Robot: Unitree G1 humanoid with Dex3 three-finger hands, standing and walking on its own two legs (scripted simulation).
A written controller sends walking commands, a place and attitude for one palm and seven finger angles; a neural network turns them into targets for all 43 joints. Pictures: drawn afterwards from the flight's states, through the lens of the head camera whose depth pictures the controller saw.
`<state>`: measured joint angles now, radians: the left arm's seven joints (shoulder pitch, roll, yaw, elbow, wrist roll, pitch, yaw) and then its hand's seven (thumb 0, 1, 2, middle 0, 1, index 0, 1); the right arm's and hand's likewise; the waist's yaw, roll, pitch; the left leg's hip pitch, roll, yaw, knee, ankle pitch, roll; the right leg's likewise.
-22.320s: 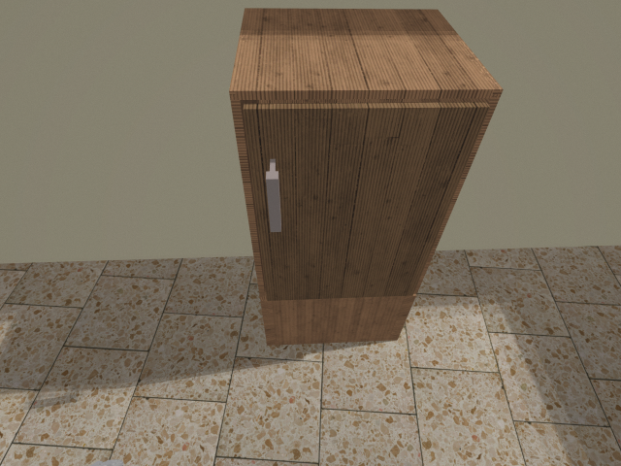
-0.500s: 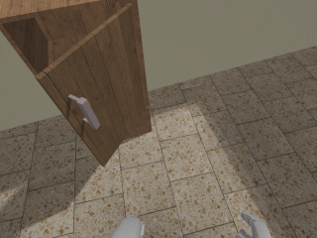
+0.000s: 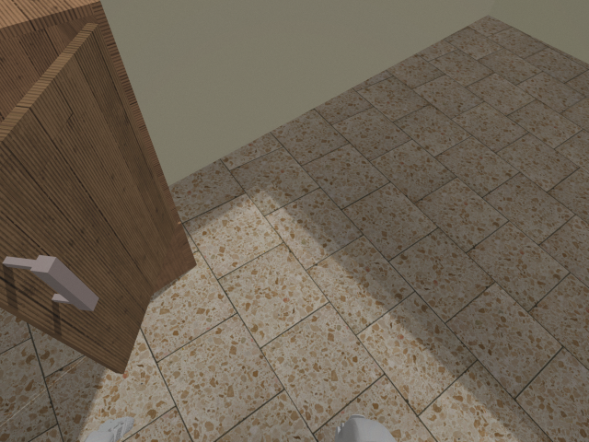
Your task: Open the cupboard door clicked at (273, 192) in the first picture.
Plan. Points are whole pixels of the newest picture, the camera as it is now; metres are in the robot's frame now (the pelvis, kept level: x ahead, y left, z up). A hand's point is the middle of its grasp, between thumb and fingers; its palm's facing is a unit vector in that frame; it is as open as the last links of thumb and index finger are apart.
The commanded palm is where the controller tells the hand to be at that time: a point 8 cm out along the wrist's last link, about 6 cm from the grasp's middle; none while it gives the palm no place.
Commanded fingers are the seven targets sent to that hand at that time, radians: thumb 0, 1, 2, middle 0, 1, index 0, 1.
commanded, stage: walk to a spot facing it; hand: left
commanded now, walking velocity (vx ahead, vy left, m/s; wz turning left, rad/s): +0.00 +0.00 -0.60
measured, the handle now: (54, 284) +0.30 +0.37 -0.02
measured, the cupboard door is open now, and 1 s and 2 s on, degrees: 43 43 43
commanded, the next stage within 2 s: turn to face it in 1.98 s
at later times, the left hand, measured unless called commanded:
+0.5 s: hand (206, 403) +0.18 +0.15 -0.19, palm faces -0.27 -0.95 -0.18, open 7.4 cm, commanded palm none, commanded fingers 0.00 0.90 0.90 -0.20 -0.30 -0.20 -0.30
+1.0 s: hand (259, 366) +0.24 +0.07 -0.17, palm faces -0.51 -0.83 -0.21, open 7.4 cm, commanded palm none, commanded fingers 0.00 0.90 0.90 -0.20 -0.30 -0.20 -0.30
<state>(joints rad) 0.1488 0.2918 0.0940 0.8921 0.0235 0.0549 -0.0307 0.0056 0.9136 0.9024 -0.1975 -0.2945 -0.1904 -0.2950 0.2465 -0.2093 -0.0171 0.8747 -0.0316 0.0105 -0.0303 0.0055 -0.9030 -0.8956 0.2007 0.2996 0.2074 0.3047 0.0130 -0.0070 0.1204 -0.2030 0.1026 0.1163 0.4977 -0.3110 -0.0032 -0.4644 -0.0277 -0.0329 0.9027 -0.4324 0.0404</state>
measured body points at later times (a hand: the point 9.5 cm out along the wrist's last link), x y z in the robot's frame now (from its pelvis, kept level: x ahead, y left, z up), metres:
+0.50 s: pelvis +0.03 +0.00 -0.02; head +0.08 +0.00 +0.43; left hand +0.19 +0.20 -0.17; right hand +0.02 -0.26 -0.15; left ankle +0.07 +0.11 -0.74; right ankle +0.00 -0.13 -0.73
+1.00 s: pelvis +0.11 -0.07 +0.00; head +0.14 -0.10 +0.44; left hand +0.27 +0.12 -0.15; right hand +0.01 -0.33 -0.14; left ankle +0.20 +0.03 -0.69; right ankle +0.01 -0.14 -0.74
